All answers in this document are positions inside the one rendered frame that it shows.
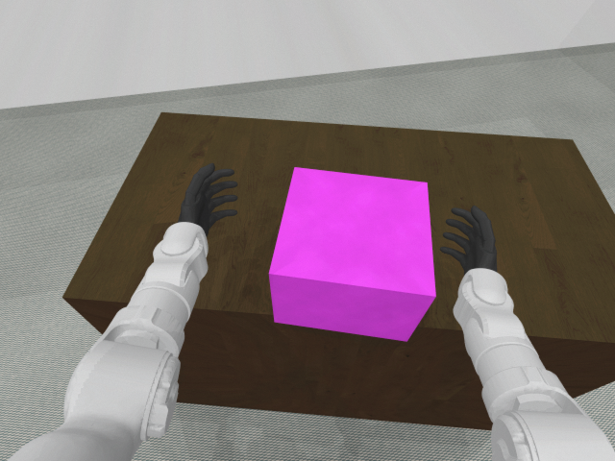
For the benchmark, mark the left robot forearm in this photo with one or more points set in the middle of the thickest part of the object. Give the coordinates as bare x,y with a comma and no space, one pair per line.
162,304

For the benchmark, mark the right robot forearm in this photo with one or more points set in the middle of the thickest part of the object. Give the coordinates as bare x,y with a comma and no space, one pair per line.
510,370

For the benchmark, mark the robot left upper arm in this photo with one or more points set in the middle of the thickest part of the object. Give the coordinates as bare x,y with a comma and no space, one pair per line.
124,395

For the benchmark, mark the left robot hand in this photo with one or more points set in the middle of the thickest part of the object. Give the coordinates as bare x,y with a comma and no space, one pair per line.
197,205

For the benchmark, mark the right robot hand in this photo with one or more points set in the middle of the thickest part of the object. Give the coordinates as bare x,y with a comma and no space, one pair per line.
480,250

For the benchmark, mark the pedestal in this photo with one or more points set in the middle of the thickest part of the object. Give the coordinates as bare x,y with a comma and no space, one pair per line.
555,242

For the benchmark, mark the carton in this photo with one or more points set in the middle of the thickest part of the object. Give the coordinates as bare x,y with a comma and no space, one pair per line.
353,254

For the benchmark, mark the robot right upper arm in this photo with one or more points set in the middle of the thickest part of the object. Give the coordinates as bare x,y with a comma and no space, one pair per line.
547,436

